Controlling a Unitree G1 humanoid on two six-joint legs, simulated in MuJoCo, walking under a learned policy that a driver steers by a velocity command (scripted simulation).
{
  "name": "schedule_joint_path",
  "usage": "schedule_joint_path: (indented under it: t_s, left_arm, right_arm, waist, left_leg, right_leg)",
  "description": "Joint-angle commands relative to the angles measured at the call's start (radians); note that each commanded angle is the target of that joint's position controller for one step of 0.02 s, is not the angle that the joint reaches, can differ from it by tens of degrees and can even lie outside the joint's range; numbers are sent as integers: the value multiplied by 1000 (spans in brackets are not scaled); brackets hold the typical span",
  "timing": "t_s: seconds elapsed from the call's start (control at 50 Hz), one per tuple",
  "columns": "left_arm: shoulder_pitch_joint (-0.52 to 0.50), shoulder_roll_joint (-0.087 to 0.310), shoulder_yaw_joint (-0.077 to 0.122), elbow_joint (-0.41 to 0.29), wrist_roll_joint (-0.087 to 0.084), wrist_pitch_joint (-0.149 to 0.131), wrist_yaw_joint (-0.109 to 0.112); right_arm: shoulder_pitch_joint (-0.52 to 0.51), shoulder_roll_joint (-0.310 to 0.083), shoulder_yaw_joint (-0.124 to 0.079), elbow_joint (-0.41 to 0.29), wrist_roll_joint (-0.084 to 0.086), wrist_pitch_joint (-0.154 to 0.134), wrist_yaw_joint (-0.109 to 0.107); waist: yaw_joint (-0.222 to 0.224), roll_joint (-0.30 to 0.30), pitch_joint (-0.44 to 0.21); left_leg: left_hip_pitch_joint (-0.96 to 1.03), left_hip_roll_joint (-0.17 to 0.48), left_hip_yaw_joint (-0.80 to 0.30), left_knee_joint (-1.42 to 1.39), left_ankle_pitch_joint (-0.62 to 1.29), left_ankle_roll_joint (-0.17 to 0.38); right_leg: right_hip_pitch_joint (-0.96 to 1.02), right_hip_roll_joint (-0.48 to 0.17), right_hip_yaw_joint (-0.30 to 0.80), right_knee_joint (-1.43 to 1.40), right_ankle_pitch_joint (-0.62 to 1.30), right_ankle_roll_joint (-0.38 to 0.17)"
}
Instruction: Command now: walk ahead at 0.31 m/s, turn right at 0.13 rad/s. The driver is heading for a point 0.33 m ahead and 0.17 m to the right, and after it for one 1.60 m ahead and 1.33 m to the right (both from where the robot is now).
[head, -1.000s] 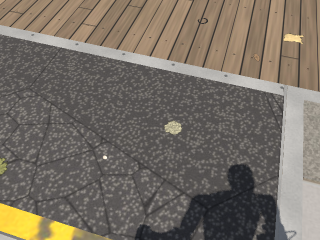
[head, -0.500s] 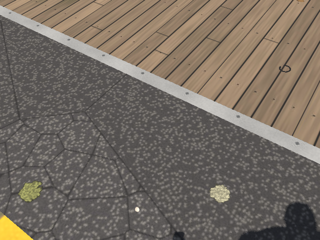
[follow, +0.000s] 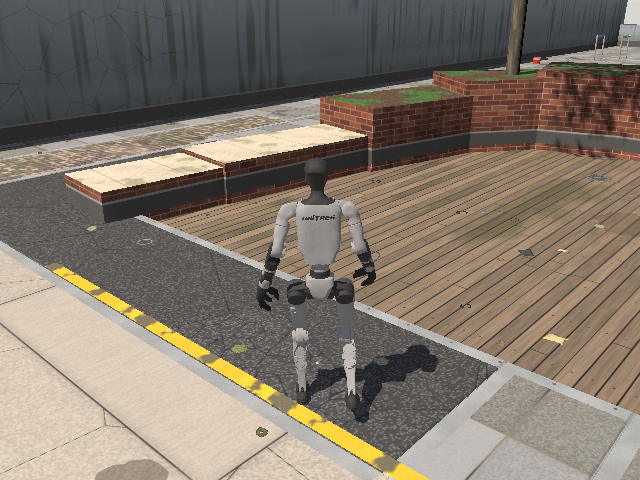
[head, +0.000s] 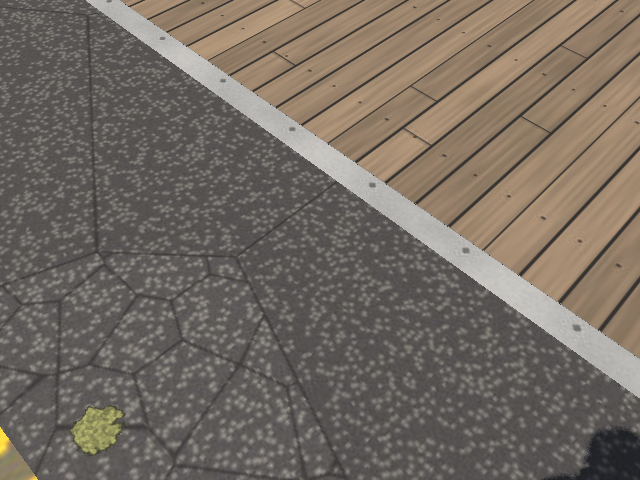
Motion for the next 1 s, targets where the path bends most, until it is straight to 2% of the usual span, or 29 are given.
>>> schedule_joint_path:
  t_s: [0.02, 0.04, 0.08, 0.12, 0.18, 0.26, 0.32, 0.34, 0.36, 0.38, 0.4, 0.42, 0.44, 0.46, 0.48, 0.52, 0.56, 0.64, 0.74, 0.78, 0.8, 0.82, 0.84, 0.86, 0.88, 0.9, 0.92, 0.94, 1.0]
  left_arm:
    - [30, 90, 29, -49, 5, 14, 10]
    - [56, 67, 27, -39, 5, 30, 13]
    - [50, 52, 28, -51, 10, 48, 20]
    - [-6, 44, 27, -83, 19, 52, 20]
    - [-89, 28, 20, -125, 24, 53, 1]
    - [-156, 44, 27, -186, 26, 62, -26]
    - [-157, 60, 38, -222, 25, 68, -43]
    - [-123, 63, 44, -220, 24, 66, -45]
    - [-55, 88, 58, -207, 27, 61, -40]
    - [16, 188, 90, -206, 32, 57, -21]
    - [33, 290, 107, -223, 45, 60, -2]
    - [47, 231, 86, -242, 53, 55, -9]
    - [-20, 196, 78, -263, 45, 50, -12]
    - [-75, 161, 71, -268, 24, 52, -7]
    - [-115, 133, 62, -277, 12, 61, 1]
    - [-155, 135, 61, -295, 25, 76, 13]
    - [-143, 152, 69, -304, 32, 82, 24]
    - [-142, 171, 79, -320, 25, 93, 42]
    - [-149, 166, 78, -339, 26, 109, 38]
    - [-168, 162, 76, -348, 17, 118, 40]
    - [-165, 153, 74, -351, 10, 122, 42]
    - [-144, 115, 63, -358, 13, 123, 42]
    - [-134, 85, 57, -393, 5, 115, 37]
    - [-134, 165, 81, -382, 25, 100, 34]
    - [-109, 204, 98, -354, 19, 101, 29]
    - [-76, 187, 99, -324, 18, 112, 30]
    - [-60, 164, 94, -312, 22, 124, 32]
    - [-60, 136, 85, -312, 20, 131, 30]
    - [-150, 97, 65, -358, 4, 130, 23]
  right_arm:
    - [52, -95, -34, -18, -3, -22, 0]
    - [38, -97, -36, -8, -11, -31, -3]
    - [13, -111, -40, 8, -22, -39, -16]
    - [0, -120, -42, 22, -21, -33, -37]
    - [5, -140, -46, 39, -13, -12, -61]
    - [26, -169, -57, 66, 5, 19, -69]
    - [11, -184, -65, 71, 26, 40, -73]
    - [-3, -184, -66, 70, 34, 46, -77]
    - [10, -173, -65, 75, 36, 49, -79]
    - [54, -158, -60, 71, 14, 45, -77]
    - [78, -83, -34, 32, -38, 37, -66]
    - [56, -111, -33, 36, -19, 31, -51]
    - [1, -141, -41, 26, 17, 34, -44]
    - [-23, -137, -42, 28, 16, 41, -50]
    - [-40, -142, -47, 32, 3, 51, -62]
    - [-28, -133, -48, 30, 0, 66, -68]
    - [-11, -107, -42, 38, 4, 67, -71]
    - [-30, -98, -35, 39, 5, 67, -71]
    - [-29, -117, -44, 32, 14, 48, -53]
    - [20, -118, -50, 45, 16, 36, -43]
    - [58, -131, -57, 57, 14, 33, -39]
    - [94, -195, -75, 58, -3, 35, -43]
    - [75, -286, -94, 61, -29, 47, -48]
    - [28, -238, -83, 25, -52, 41, -48]
    - [-37, -183, -67, -2, -43, 39, -56]
    - [-84, -151, -58, -13, -24, 40, -61]
    - [-93, -132, -51, -18, -6, 41, -65]
    - [-82, -129, -46, -18, -1, 45, -70]
    - [-5, -148, -50, -7, -11, 61, -82]
  waist:
    - [-12, 109, -128]
    - [5, 110, -128]
    - [24, 110, -104]
    - [19, 110, -81]
    - [-17, 107, -80]
    - [-47, 99, -80]
    - [-38, 109, -74]
    - [-16, 101, -86]
    - [14, 67, -123]
    - [30, -80, -188]
    - [-17, -314, -249]
    - [29, -211, -416]
    - [27, -126, -343]
    - [4, -51, -262]
    - [-11, -15, -206]
    - [-48, -67, -173]
    - [-48, -94, -185]
    - [-28, -115, -195]
    - [-15, -161, -165]
    - [-43, -164, -161]
    - [-61, -151, -159]
    - [-56, -44, -167]
    - [-5, 278, -118]
    - [-26, 274, -110]
    - [-1, 185, -104]
    - [19, 143, -87]
    - [10, 137, -77]
    - [2, 135, -66]
    - [-57, 167, -57]
  left_leg:
    - [259, 259, -182, -221, 590, 173]
    - [212, 254, -143, -246, 636, 178]
    - [170, 255, -69, -278, 680, 187]
    - [176, 248, -6, -289, 659, 176]
    - [214, 239, 60, -284, 594, 161]
    - [311, 286, 64, -221, 559, 156]
    - [347, 311, 54, -112, 567, 128]
    - [346, 295, 70, -38, 600, 105]
    - [316, 243, 106, 94, 611, 63]
    - [180, 152, 140, 320, 405, -17]
    - [-182, -28, 122, 664, -450, -105]
    - [-235, -52, -118, 807, -538, -97]
    - [-285, -16, -147, 831, -469, -82]
    - [-306, 13, -144, 775, -392, -77]
    - [-294, 33, -141, 705, -337, -80]
    - [-191, 18, -124, 592, -266, -87]
    - [-154, -4, -117, 481, -240, -101]
    - [-92, -20, -133, 327, -172, -116]
    - [-25, -37, -138, 162, -175, -93]
    - [64, -43, -118, 0, -108, -68]
    - [150, -23, -116, -109, -40, -48]
    - [259, 139, -244, -178, -38, 9]
    - [280, 342, -492, -238, 98, 153]
    - [206, 435, -585, -258, 155, 243]
    - [180, 381, -481, -237, 168, 213]
    - [172, 307, -372, -217, 164, 160]
    - [192, 271, -309, -208, 164, 137]
    - [194, 254, -261, -206, 198, 138]
    - [285, 239, -182, -210, 231, 157]
  right_leg:
    - [-195, -66, 55, 27, 97, 13]
    - [-154, -52, 47, 22, 137, 23]
    - [-158, -38, 51, -27, 207, 41]
    - [-187, -39, 43, -134, 296, 48]
    - [-165, -38, 5, -305, 419, 43]
    - [-174, -27, -26, -421, 373, 17]
    - [-158, -4, -59, -488, 260, -24]
    - [-101, 22, -84, -558, 284, -45]
    - [24, 63, -97, -654, 402, -76]
    - [222, -25, 69, -688, 854, -138]
    - [478, -278, 438, -657, 1299, -344]
    - [530, -327, 560, -711, 1129, -430]
    - [469, -288, 471, -733, 983, -391]
    - [386, -235, 397, -748, 828, -328]
    - [298, -202, 361, -773, 712, -289]
    - [166, -140, 316, -809, 614, -257]
    - [156, -120, 305, -812, 604, -252]
    - [122, -100, 342, -818, 408, -231]
    - [115, -87, 447, -814, 267, -208]
    - [101, -63, 461, -780, 282, -183]
    - [61, -31, 444, -748, 257, -152]
    - [-49, 32, 374, -619, 120, -98]
    - [-259, 208, 140, -402, -87, -38]
    - [-286, 154, 140, -147, -133, 6]
    - [-262, 132, 152, -32, -64, 16]
    - [-256, 125, 131, 22, -6, 33]
    - [-277, 120, 120, 78, 48, 51]
    - [-284, 113, 104, 115, 73, 66]
    - [-321, 80, 37, -10, 121, 94]
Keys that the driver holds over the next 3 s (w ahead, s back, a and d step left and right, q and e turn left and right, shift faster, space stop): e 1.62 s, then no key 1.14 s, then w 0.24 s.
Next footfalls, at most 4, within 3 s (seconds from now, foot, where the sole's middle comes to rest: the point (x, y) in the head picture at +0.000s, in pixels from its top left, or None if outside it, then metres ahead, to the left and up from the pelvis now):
0.38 right None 0.23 -0.14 -0.77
0.82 left None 0.27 0.08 -0.77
1.24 right None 0.10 -0.13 -0.77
1.70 left None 0.28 0.01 -0.77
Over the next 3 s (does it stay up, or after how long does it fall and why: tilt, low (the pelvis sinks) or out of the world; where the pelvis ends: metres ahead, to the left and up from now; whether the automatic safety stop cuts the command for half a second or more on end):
stays up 0.17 -0.04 0.00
